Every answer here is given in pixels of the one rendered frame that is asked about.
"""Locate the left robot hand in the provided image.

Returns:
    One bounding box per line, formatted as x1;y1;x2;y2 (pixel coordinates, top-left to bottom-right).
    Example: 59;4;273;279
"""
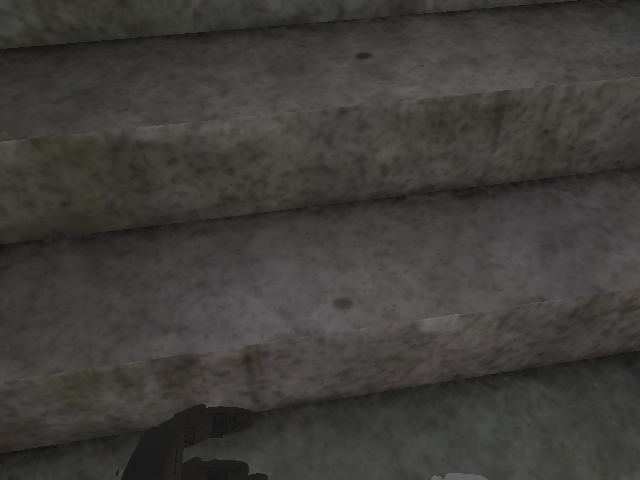
116;404;268;480

